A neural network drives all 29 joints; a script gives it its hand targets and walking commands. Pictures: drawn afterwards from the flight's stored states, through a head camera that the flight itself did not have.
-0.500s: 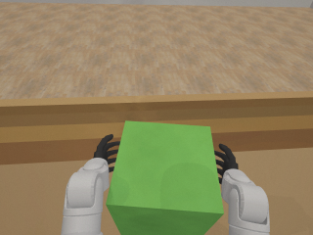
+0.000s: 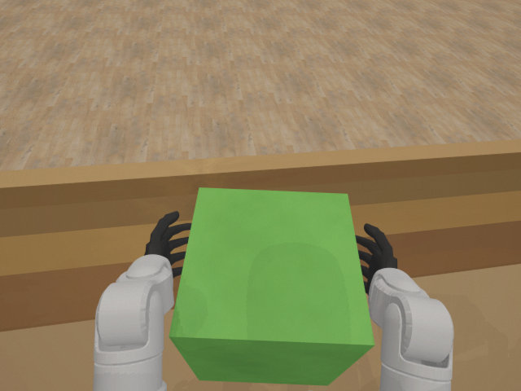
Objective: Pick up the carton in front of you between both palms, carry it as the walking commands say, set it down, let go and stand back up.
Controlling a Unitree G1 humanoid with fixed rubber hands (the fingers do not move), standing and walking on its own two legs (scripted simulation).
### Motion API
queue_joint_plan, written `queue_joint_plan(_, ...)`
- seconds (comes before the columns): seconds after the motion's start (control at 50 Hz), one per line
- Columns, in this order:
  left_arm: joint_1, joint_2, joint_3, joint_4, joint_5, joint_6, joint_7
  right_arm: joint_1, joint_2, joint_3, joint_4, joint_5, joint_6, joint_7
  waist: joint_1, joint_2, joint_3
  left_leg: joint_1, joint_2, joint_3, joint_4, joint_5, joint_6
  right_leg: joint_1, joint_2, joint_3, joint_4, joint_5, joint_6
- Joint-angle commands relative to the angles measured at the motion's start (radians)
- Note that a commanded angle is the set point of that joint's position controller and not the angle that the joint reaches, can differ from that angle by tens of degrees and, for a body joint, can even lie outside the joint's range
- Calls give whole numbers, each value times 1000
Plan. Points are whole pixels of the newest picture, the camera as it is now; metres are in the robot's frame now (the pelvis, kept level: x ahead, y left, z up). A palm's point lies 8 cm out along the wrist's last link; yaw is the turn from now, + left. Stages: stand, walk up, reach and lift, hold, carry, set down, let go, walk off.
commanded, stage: carry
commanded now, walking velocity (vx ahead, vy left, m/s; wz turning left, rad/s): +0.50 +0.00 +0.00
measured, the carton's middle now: (268, 293) +0.28 -0.01 +0.02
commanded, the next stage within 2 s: none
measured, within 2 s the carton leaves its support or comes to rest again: neither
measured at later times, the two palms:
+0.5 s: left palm (200, 100) +0.67 +0.13 +0.11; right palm (336, 108) +0.68 -0.17 +0.10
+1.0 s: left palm (220, 48) +1.04 +0.12 +0.07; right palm (319, 52) +1.03 -0.18 +0.07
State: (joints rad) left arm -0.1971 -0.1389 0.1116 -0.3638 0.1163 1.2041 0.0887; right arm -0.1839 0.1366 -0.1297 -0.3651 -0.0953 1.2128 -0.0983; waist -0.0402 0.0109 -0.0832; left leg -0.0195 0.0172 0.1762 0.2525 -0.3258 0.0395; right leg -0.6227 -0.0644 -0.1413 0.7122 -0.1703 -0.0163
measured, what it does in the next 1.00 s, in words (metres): walks ahead: right foot, then left foot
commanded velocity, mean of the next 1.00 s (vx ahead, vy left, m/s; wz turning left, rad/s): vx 0.50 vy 0.00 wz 0.00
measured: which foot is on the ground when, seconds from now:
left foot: down 0.00-0.14, up 0.16-0.58, down 0.60-1.00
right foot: up 0.00-0.10, down 0.12-0.62, up 0.64-1.00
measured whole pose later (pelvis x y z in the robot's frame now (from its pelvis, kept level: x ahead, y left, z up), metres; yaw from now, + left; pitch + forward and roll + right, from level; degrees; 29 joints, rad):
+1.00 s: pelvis +0.66 -0.02 -0.05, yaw +2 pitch +5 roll +1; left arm -0.64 -0.06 0.28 -0.07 0.11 1.20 0.12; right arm -0.70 0.03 -0.21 0.07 -0.03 1.16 -0.14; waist -0.12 -0.04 0.02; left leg -0.21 -0.07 0.07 0.75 -0.63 0.08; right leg -0.63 -0.01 -0.04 0.55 0.26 -0.05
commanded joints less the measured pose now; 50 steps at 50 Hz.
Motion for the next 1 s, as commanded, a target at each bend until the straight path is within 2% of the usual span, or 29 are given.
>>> queue_joint_plan(0.0,-477,-853,-719,13,-360,-4,-211,-546,810,753,-26,436,-7,281,10,158,-108,95,186,-73,3,659,86,30,58,-88,-110,96,-26)
queue_joint_plan(0.06,-524,-814,-719,57,-372,-9,-214,-590,774,743,13,420,-17,271,33,178,-185,60,174,7,204,906,47,297,120,-134,-161,143,-58)
queue_joint_plan(0.08,-540,-803,-713,75,-373,-13,-215,-614,770,744,28,419,-20,269,75,146,-251,7,140,57,395,882,20,474,150,-161,-199,107,-60)
queue_joint_plan(0.1,-551,-798,-703,93,-375,-17,-219,-659,757,737,41,418,-25,265,123,58,-319,-142,108,46,625,648,6,679,85,-82,-199,32,-53)
queue_joint_plan(0.12,-563,-779,-690,122,-377,-17,-220,-688,761,730,64,409,-25,261,133,-132,-333,-336,32,8,881,234,-6,777,-141,296,-250,-109,-89)
queue_joint_plan(0.14,-600,-766,-680,154,-388,-25,-225,-695,787,727,95,412,-24,255,103,-323,-390,-606,-100,-109,1121,-182,-17,905,-331,745,-427,-145,-255)
queue_joint_plan(0.16,-658,-810,-705,146,-427,-28,-230,-730,797,710,116,409,-33,247,90,-222,-366,-661,-18,-206,1217,-148,18,871,-336,687,-430,-129,-256)
queue_joint_plan(0.2,-785,-881,-738,130,-486,-49,-240,-807,848,701,122,415,-53,236,77,-49,-328,-665,50,-206,1176,-66,36,725,-270,502,-385,31,-212)
queue_joint_plan(0.22,-841,-906,-747,127,-509,-59,-242,-833,863,696,136,414,-64,228,70,-28,-320,-653,69,-205,1120,-32,34,664,-249,432,-383,60,-195)
queue_joint_plan(0.4,-1016,-885,-663,286,-527,-86,-229,-1028,853,657,259,407,-100,179,86,-110,-299,-798,44,-93,753,128,10,727,-158,186,-315,389,-203)
queue_joint_plan(0.44,-1039,-873,-634,311,-521,-76,-219,-1081,855,647,274,427,-88,177,100,-95,-265,-772,19,-69,574,207,16,727,-126,152,-299,480,-184)
queue_joint_plan(0.5,-1067,-864,-589,346,-503,-51,-207,-1132,853,625,299,447,-59,176,102,-157,-249,-570,-62,22,389,289,39,683,-83,53,-270,639,-146)
queue_joint_plan(0.52,-1073,-863,-575,351,-495,-43,-204,-1149,857,616,304,452,-48,179,87,-169,-254,-498,-79,31,335,311,52,678,-82,36,-242,704,-135)
queue_joint_plan(0.54,-1089,-870,-567,360,-492,-33,-201,-1156,860,607,313,452,-38,183,21,-189,-328,-314,-93,35,432,407,75,629,-97,-8,-116,852,-111)
queue_joint_plan(0.56,-1096,-876,-562,362,-487,-23,-200,-1147,861,587,325,455,-31,188,-49,-160,-388,-185,-105,28,354,390,77,611,-73,-51,68,853,-79)
queue_joint_plan(0.58,-1126,-881,-558,359,-483,-15,-198,-1140,869,576,334,456,-25,195,-113,-65,-388,-47,-83,-13,263,406,52,514,-29,-48,284,690,-64)
queue_joint_plan(0.6,-1137,-894,-555,367,-473,-5,-197,-1154,866,567,349,463,-19,203,-94,144,-425,168,101,-263,373,713,102,276,50,11,512,140,-49)
queue_joint_plan(0.62,-1104,-897,-536,390,-458,6,-193,-1160,869,554,371,471,-15,212,-43,349,-523,361,280,-663,271,665,287,-8,190,105,751,-374,-26)
queue_joint_plan(0.64,-1119,-880,-512,380,-433,8,-182,-1182,918,569,375,502,-10,224,-50,280,-504,380,300,-690,245,506,321,-137,136,184,811,-379,-41)
queue_joint_plan(0.68,-1163,-897,-489,347,-400,6,-167,-1288,1003,590,313,552,-13,244,-54,72,-412,242,259,-577,247,520,267,-179,75,198,704,-286,-56)
queue_joint_plan(0.72,-1161,-912,-474,331,-374,-2,-157,-1371,1055,618,260,590,-21,250,-39,-3,-397,138,243,-523,240,421,228,-120,41,201,555,-224,-51)
queue_joint_plan(0.78,-1138,-921,-499,303,-364,-13,-146,-1376,1056,635,214,599,-32,240,-46,34,-383,121,226,-449,241,502,235,-112,51,160,329,-270,-35)
queue_joint_plan(0.82,-1125,-911,-517,281,-365,-17,-139,-1336,1029,636,196,583,-34,232,-63,59,-394,120,195,-370,271,681,216,-67,90,97,194,-145,-31)
queue_joint_plan(0.84,-1101,-907,-528,283,-360,-18,-137,-1304,1011,635,208,573,-33,231,-67,98,-435,176,189,-326,341,770,191,-68,89,73,274,20,-38)
queue_joint_plan(0.86,-1080,-899,-539,288,-359,-18,-138,-1257,1002,634,228,562,-33,231,-73,111,-439,234,170,-304,375,794,173,-126,83,73,247,49,-41)
queue_joint_plan(0.88,-1070,-892,-551,297,-358,-19,-141,-1219,992,631,251,553,-35,233,-115,92,-409,368,100,-295,440,686,151,-280,72,84,139,215,-37)
queue_joint_plan(0.9,-1057,-889,-556,308,-353,-17,-145,-1180,979,624,282,534,-36,236,-131,97,-389,394,87,-307,465,668,151,-307,78,71,52,266,-35)
queue_joint_plan(0.94,-1040,-872,-552,341,-346,-16,-159,-1126,967,622,346,514,-43,245,-118,40,-298,169,27,-246,482,432,130,-64,93,46,-243,513,-27)
queue_joint_plan(0.98,-1014,-857,-533,373,-338,-18,-171,-1107,964,620,402,506,-54,256,-73,90,-247,-71,26,-200,514,289,113,220,102,21,-296,648,-40)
